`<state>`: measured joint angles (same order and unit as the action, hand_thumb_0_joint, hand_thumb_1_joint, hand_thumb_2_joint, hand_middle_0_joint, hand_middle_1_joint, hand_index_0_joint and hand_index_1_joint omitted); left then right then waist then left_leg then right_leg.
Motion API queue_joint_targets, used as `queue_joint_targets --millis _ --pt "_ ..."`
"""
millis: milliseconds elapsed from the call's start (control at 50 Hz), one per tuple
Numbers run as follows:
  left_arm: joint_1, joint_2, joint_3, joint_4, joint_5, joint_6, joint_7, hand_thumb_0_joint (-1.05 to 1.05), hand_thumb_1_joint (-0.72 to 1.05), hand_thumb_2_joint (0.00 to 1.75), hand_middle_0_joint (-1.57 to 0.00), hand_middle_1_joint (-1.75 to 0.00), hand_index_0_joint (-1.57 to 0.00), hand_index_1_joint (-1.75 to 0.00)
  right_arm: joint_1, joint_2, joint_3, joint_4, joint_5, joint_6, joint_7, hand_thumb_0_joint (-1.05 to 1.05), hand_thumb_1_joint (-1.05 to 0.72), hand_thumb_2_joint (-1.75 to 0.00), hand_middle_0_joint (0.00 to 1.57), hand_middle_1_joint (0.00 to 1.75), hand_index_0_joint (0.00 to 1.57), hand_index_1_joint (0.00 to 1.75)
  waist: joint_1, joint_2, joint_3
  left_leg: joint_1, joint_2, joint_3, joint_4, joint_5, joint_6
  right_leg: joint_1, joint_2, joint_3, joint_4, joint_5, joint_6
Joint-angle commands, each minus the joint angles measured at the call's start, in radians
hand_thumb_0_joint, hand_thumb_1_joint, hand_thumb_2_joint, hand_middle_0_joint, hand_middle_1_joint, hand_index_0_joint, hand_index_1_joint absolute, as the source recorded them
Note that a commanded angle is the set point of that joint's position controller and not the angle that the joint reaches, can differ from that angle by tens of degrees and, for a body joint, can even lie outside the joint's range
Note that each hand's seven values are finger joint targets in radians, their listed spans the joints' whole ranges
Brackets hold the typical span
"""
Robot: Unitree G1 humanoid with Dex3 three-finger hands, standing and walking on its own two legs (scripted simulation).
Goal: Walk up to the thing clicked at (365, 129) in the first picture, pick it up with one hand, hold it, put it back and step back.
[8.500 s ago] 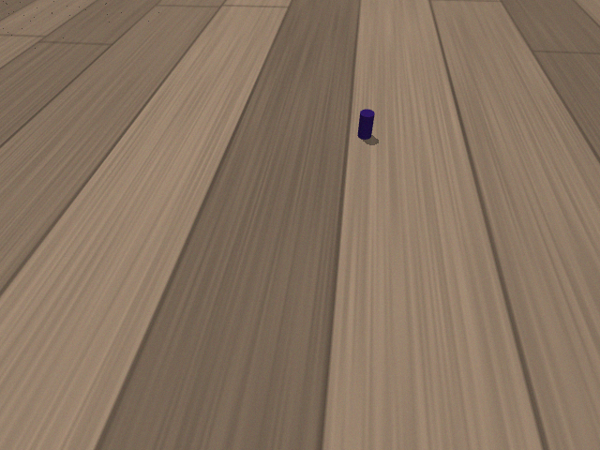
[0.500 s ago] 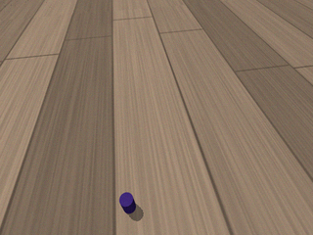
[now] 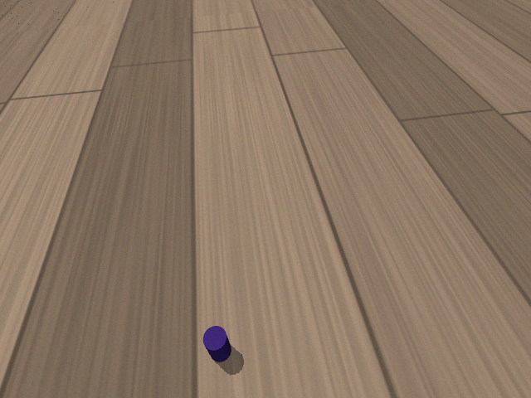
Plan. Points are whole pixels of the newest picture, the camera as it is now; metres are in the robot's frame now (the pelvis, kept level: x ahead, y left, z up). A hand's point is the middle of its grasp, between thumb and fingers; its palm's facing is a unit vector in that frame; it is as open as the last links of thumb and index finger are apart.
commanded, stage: go down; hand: left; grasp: from the side
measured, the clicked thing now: (217, 344) +0.40 +0.22 -0.71
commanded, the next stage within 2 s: none
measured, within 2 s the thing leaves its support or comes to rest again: neither
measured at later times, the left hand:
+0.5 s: hand out of the picture +0.14 +0.27 -0.18, palm faces +0.05 -0.94 -0.34, open 15.6 cm
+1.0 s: hand out of the picture +0.13 +0.28 -0.20, palm faces +0.10 -0.94 -0.32, open 17.3 cm
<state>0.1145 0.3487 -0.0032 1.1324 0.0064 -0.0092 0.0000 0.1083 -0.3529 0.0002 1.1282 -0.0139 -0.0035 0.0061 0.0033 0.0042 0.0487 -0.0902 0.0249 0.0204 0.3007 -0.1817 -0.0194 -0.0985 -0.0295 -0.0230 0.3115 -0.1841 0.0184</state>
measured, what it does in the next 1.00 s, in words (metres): lowers itself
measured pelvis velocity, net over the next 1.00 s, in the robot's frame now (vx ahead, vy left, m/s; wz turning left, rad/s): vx -0.01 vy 0.01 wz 0.02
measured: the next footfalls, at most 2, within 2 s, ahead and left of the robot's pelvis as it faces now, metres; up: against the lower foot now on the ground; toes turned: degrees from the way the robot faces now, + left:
none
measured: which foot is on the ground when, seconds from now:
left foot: down 0.00-1.00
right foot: down 0.00-1.00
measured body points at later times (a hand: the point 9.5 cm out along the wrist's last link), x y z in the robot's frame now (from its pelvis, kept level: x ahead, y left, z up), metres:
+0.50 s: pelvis -0.01 +0.01 -0.04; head +0.05 +0.01 +0.40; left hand +0.14 +0.32 -0.16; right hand +0.11 -0.26 -0.15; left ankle -0.01 +0.13 -0.75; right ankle -0.01 -0.13 -0.75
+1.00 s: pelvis -0.01 +0.01 -0.09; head +0.07 +0.03 +0.35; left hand +0.13 +0.33 -0.18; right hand +0.17 -0.24 -0.17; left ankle -0.01 +0.13 -0.75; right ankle -0.01 -0.13 -0.75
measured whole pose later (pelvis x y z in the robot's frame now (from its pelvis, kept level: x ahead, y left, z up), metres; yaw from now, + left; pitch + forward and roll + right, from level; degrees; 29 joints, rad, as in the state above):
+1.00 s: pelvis -0.01 +0.01 -0.09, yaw +1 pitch +17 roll -3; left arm 0.29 0.35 0.25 0.37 0.01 0.25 -0.09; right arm 0.21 -0.23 -0.01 0.54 0.00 -0.16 -0.08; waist -0.03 0.01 -0.12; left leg -0.89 0.03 -0.04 1.13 -0.54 -0.01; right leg -0.85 -0.03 -0.06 1.08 -0.52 0.02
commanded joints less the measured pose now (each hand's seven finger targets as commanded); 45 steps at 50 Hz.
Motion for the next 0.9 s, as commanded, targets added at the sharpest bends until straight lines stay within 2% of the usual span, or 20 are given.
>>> queue_joint_targets --millis 0,20,40,60,80,100,120,160,180,200,220,260,340,360,460,620,640,660,760,880 --pt "-0.027 0.222 0.043 -0.060 0.003 -0.023 0.011 0.00 0.82 0.82 -0.22 -0.22 -0.20 -0.22 -0.038 -0.206 -0.039 -0.055 0.006 -0.025 -0.012 0.00 -0.91 -0.91 0.20 0.30 0.20 0.30 -0.005 -0.010 -0.087 0.026 0.119 -0.082 -0.034 0.183 0.031 0.016 -0.112 0.089 -0.041 0.192 -0.038" --pt "-0.378 0.043 0.044 -0.411 -0.045 -0.115 0.024 0.00 0.74 0.74 -0.14 -0.14 -0.12 -0.14 0.000 -0.038 0.001 -0.333 0.072 -0.072 -0.033 0.00 -0.99 -0.92 0.20 0.30 0.20 0.30 -0.125 0.030 -0.014 -0.117 -0.026 0.034 0.046 0.037 0.029 -0.204 0.022 0.004 0.025 0.104 -0.023" --pt "-0.492 0.110 0.072 -0.352 -0.042 -0.102 0.031 0.00 0.66 0.66 -0.06 -0.06 -0.04 -0.06 0.044 -0.068 -0.003 -0.279 0.073 -0.070 -0.042 0.00 -1.00 -0.93 0.20 0.30 0.20 0.30 -0.086 -0.008 -0.047 -0.120 -0.027 0.029 0.058 0.012 0.032 -0.147 0.018 -0.006 0.032 0.066 -0.019" --pt "-0.290 0.202 0.136 -0.143 -0.022 -0.056 0.038 0.00 0.58 0.58 -0.01 -0.04 -0.01 -0.04 0.075 -0.097 -0.013 -0.262 0.072 -0.058 -0.049 0.00 -1.02 -0.94 0.20 0.30 0.20 0.30 -0.067 -0.035 -0.024 -0.170 -0.036 0.028 0.077 -0.013 0.036 -0.159 0.023 -0.015 0.040 0.025 -0.026" --pt "-0.213 0.193 0.151 -0.094 -0.013 -0.042 0.023 0.00 0.50 0.50 -0.01 -0.07 -0.01 -0.06 0.085 -0.099 -0.031 -0.292 0.069 -0.048 -0.047 0.00 -0.99 -0.93 0.20 0.30 0.20 0.30 -0.038 -0.046 -0.032 -0.201 -0.030 0.030 0.116 0.005 0.034 -0.179 0.025 -0.018 0.073 0.026 -0.028" --pt "-0.281 0.221 0.159 -0.137 0.006 -0.044 0.013 0.00 0.42 0.42 0.00 -0.07 0.00 -0.07 0.096 -0.100 -0.046 -0.315 0.059 -0.051 -0.052 0.00 -1.00 -0.93 0.20 0.30 0.20 0.30 -0.039 -0.067 -0.100 -0.206 -0.032 0.027 0.149 0.034 0.037 -0.180 0.023 -0.015 0.101 0.047 -0.025" --pt "-0.331 0.286 0.200 -0.191 0.022 -0.054 0.008 0.00 0.34 0.34 -0.01 -0.08 -0.01 -0.07 0.116 -0.101 -0.058 -0.329 0.056 -0.059 -0.059 0.00 -0.99 -0.93 0.20 0.30 0.20 0.30 -0.030 -0.039 -0.203 -0.193 -0.032 0.024 0.175 0.067 0.034 -0.157 0.018 -0.006 0.137 0.098 -0.023" --pt "-0.152 0.253 0.223 -0.075 0.070 -0.026 -0.020 0.00 0.21 0.22 -0.02 -0.08 -0.02 -0.08 0.156 -0.092 -0.078 -0.360 0.037 -0.063 -0.050 0.00 -0.97 -0.92 0.20 0.30 0.20 0.30 -0.018 -0.036 -0.267 -0.256 -0.039 0.014 0.251 0.126 0.031 -0.161 0.016 -0.006 0.215 0.160 -0.026" --pt "-0.073 0.235 0.239 -0.061 0.079 -0.013 -0.031 0.00 0.19 0.23 -0.02 -0.09 -0.02 -0.09 0.166 -0.090 -0.085 -0.377 0.034 -0.062 -0.045 0.00 -0.96 -0.92 0.20 0.30 0.20 0.30 0.011 -0.028 -0.287 -0.276 -0.045 0.015 0.274 0.144 0.029 -0.160 0.016 -0.005 0.239 0.170 -0.031" --pt "-0.071 0.250 0.262 -0.139 0.084 -0.007 -0.033 0.00 0.12 0.20 -0.03 -0.09 -0.03 -0.09 0.165 -0.086 -0.092 -0.402 0.036 -0.061 -0.044 0.00 -0.95 -0.91 0.20 0.30 0.20 0.30 0.031 0.026 -0.338 -0.253 -0.048 0.016 0.277 0.179 0.022 -0.148 0.017 -0.001 0.253 0.197 -0.037" --pt "-0.085 0.252 0.272 -0.202 0.080 0.004 -0.030 0.00 0.05 0.17 -0.04 -0.09 -0.04 -0.08 0.157 -0.085 -0.095 -0.432 0.037 -0.064 -0.045 0.00 -0.93 -0.91 0.20 0.30 0.20 0.30 0.031 0.064 -0.365 -0.236 -0.050 0.016 0.279 0.184 0.018 -0.148 0.018 0.000 0.255 0.189 -0.038" --pt "-0.070 0.207 0.245 -0.219 0.076 0.050 -0.029 0.00 -0.04 0.14 -0.05 -0.08 -0.05 -0.08 0.136 -0.074 -0.087 -0.466 0.041 -0.063 -0.044 0.00 -0.93 -0.90 0.20 0.30 0.20 0.30 0.019 0.050 -0.294 -0.283 -0.042 0.003 0.281 0.162 0.012 -0.207 0.025 -0.013 0.256 0.143 -0.040" --pt "-0.081 0.207 0.249 -0.322 0.068 0.109 -0.036 0.00 -0.29 0.10 -0.05 -0.08 -0.05 -0.08 0.092 -0.067 -0.084 -0.544 0.047 -0.075 -0.040 0.00 -0.90 -0.90 0.20 0.30 0.20 0.30 0.000 0.023 -0.231 -0.373 -0.026 -0.007 0.327 0.041 0.016 -0.316 0.036 -0.023 0.299 0.008 -0.041" --pt "-0.074 0.173 0.228 -0.340 0.061 0.117 -0.043 0.00 -0.34 0.09 -0.06 -0.08 -0.06 -0.08 0.098 -0.063 -0.083 -0.553 0.047 -0.082 -0.038 0.00 -0.89 -0.89 0.20 0.30 0.20 0.30 -0.011 0.023 -0.230 -0.388 -0.023 -0.009 0.347 0.018 0.017 -0.341 0.036 -0.026 0.319 -0.012 -0.040" --pt "-0.055 0.166 0.249 -0.514 0.043 0.121 -0.056 0.00 -0.51 0.05 -0.07 -0.08 -0.06 -0.09 0.129 -0.055 -0.090 -0.594 0.041 -0.115 -0.044 0.00 -0.86 -0.89 0.20 0.30 0.20 0.30 -0.033 0.007 -0.316 -0.437 -0.016 -0.018 0.448 -0.015 0.021 -0.424 0.034 -0.024 0.423 -0.035 -0.034" --pt "0.074 0.220 0.298 -0.784 0.047 0.167 -0.051 0.00 -0.55 0.05 -0.08 -0.09 -0.07 -0.10 0.129 -0.054 -0.088 -0.651 0.039 -0.151 -0.071 0.00 -0.85 -0.89 0.20 0.30 0.20 0.30 -0.018 0.106 -0.386 -0.467 -0.002 -0.045 0.531 0.039 0.009 -0.509 0.031 -0.026 0.536 -0.014 -0.037" --pt "0.111 0.196 0.284 -0.760 0.045 0.184 -0.052 0.00 -0.56 0.04 -0.08 -0.09 -0.07 -0.09 0.126 -0.055 -0.086 -0.654 0.039 -0.153 -0.074 0.00 -0.84 -0.88 0.20 0.30 0.20 0.30 -0.033 0.087 -0.365 -0.474 -0.002 -0.047 0.535 0.031 0.008 -0.517 0.035 -0.031 0.541 -0.023 -0.036" --pt "0.125 0.199 0.293 -0.788 0.042 0.196 -0.051 0.00 -0.56 0.05 -0.08 -0.09 -0.07 -0.09 0.124 -0.050 -0.083 -0.653 0.037 -0.157 -0.077 0.00 -0.85 -0.88 0.20 0.30 0.20 0.30 -0.024 0.085 -0.366 -0.490 -0.002 -0.046 0.548 0.035 0.010 -0.516 0.032 -0.030 0.546 -0.021 -0.035" --pt "0.152 0.180 0.293 -0.829 0.032 0.245 -0.053 0.00 -0.58 0.06 -0.07 -0.09 -0.07 -0.10 0.112 -0.036 -0.073 -0.680 0.030 -0.176 -0.094 0.00 -0.86 -0.89 0.20 0.30 0.20 0.30 -0.041 0.072 -0.337 -0.561 -0.006 -0.043 0.603 0.004 0.018 -0.568 0.030 -0.032 0.573 -0.033 -0.031" --pt "0.197 0.187 0.327 -0.893 0.011 0.239 -0.075 0.00 -0.56 0.07 -0.07 -0.09 -0.07 -0.10 0.113 -0.030 -0.072 -0.711 0.023 -0.200 -0.098 0.00 -0.88 -0.89 0.20 0.30 0.20 0.30 -0.039 0.066 -0.374 -0.616 -0.007 -0.047 0.661 0.002 0.023 -0.603 0.030 -0.030 0.626 -0.031 -0.033"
